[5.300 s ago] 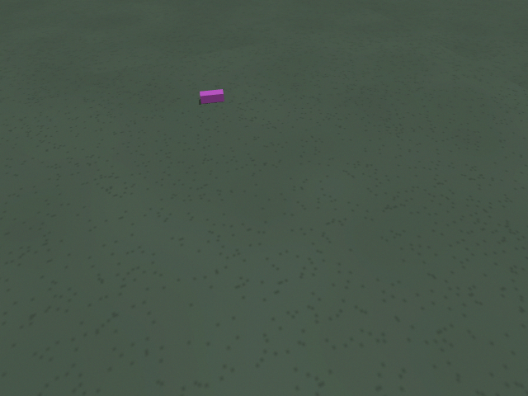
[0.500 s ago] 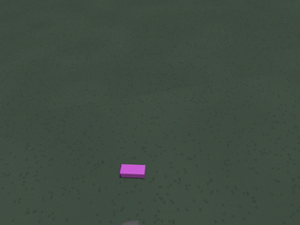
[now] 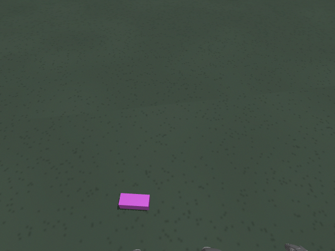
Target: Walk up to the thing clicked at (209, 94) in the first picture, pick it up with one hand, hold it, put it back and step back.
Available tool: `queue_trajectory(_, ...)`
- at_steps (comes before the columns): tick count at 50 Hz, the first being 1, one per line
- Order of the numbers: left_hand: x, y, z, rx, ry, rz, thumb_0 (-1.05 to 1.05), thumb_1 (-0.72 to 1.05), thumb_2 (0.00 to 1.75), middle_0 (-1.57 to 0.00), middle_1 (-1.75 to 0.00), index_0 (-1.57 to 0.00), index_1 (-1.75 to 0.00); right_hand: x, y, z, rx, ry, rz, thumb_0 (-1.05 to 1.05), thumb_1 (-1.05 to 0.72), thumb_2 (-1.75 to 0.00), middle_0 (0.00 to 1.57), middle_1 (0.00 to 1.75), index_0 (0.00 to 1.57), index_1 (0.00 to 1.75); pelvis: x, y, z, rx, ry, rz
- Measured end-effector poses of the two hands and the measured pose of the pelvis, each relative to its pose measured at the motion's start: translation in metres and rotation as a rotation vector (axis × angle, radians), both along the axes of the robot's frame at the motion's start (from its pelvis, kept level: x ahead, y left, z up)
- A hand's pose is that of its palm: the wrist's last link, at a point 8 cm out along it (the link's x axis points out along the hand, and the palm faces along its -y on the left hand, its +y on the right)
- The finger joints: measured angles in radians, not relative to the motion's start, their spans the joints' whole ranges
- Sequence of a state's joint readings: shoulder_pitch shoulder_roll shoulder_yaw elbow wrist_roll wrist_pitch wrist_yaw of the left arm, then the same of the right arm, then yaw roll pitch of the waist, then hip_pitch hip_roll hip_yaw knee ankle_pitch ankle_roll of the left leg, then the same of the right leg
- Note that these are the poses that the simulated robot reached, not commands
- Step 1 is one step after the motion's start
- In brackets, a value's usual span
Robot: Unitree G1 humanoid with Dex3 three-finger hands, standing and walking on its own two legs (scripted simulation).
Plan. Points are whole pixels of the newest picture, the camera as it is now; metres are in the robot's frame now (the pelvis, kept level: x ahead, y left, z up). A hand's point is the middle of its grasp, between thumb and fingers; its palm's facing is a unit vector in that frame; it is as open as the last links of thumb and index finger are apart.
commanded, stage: walk up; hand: left
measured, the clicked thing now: (134, 201) +0.49 +0.20 -0.72
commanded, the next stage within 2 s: stand in 1.38 s
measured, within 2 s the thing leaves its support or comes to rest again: neither
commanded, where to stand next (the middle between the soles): +0.06 +0.00 m, yaw +0 degrees
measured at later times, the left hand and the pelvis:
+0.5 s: hand out of the picture +0.14 +0.25 -0.13, palm faces -0.03 -0.94 -0.33, open 7.4 cm; pelvis +0.03 +0.00 +0.02, yaw +0 degrees
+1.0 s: hand out of the picture +0.10 +0.25 -0.13, palm faces -0.01 -0.94 -0.34, open 7.4 cm; pelvis +0.04 +0.00 +0.03, yaw +0 degrees
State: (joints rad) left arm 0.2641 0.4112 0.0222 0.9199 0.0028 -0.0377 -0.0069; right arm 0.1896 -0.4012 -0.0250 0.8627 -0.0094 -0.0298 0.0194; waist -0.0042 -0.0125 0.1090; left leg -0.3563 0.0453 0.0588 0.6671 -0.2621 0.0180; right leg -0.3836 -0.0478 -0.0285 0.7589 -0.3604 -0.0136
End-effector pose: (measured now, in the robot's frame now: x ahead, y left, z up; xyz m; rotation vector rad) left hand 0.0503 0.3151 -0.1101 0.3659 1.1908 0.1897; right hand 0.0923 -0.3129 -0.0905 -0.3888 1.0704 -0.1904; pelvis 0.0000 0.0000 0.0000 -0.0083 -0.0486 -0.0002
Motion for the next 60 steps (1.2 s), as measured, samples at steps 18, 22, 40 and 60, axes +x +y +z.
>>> queue_trajectory(18,0.062,-0.02,0.013,-0.03,-0.041,-0.007,0.0,0.9,0.9,-0.2,-0.3,-0.2,-0.3,-0.01,0.016,-0.02,0.084,0.162,-0.063,0.0,-0.91,-0.89,0.2,0.3,0.21,0.3,0.024,-0.002,0.013,0.007,0.001,0.0)
queue_trajectory(22,0.076,-0.021,0.014,-0.045,-0.054,-0.004,0.0,0.9,0.9,-0.2,-0.3,-0.2,-0.3,-0.005,0.016,-0.012,0.072,0.164,-0.072,0.0,-0.91,-0.89,0.2,0.3,0.21,0.3,0.027,-0.001,0.018,0.006,0.0,-0.001)
queue_trajectory(40,0.063,-0.019,0.017,-0.049,0.02,0.039,0.0,0.9,0.9,-0.2,-0.3,-0.2,-0.3,0.033,0.01,0.004,0.051,0.101,-0.07,0.0,-0.91,-0.89,0.2,0.3,0.21,0.3,0.036,0.0,0.027,0.007,-0.001,-0.001)
queue_trajectory(60,0.053,-0.021,0.018,-0.04,0.059,0.065,0.0,0.9,0.9,-0.2,-0.3,-0.2,-0.3,0.026,0.016,-0.006,0.08,0.157,-0.078,0.0,-0.91,-0.89,0.2,0.3,0.21,0.3,0.044,-0.003,0.028,0.007,0.005,0.006)
